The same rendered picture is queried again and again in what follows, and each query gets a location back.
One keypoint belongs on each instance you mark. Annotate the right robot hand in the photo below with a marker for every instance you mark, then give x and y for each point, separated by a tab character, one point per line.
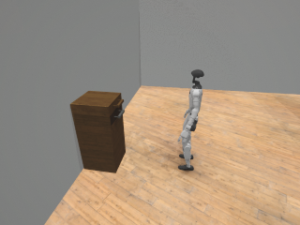
187	112

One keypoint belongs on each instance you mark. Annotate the drawer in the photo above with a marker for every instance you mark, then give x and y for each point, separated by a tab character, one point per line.
115	113

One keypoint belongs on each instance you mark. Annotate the cabinet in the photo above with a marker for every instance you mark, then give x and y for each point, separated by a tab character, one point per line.
102	145

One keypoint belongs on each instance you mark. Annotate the robot left thigh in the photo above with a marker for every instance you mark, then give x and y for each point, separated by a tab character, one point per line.
193	127

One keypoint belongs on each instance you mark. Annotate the robot left forearm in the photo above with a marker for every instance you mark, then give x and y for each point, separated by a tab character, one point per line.
191	119

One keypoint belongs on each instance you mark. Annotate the robot torso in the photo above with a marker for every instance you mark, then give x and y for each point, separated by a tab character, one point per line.
191	106

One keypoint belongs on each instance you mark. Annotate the left robot hand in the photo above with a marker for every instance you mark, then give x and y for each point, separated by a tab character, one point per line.
184	134

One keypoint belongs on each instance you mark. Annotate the handle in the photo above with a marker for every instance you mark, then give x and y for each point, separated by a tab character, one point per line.
120	103
120	114

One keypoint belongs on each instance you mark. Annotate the left robot upper arm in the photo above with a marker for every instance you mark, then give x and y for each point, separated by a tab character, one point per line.
196	99

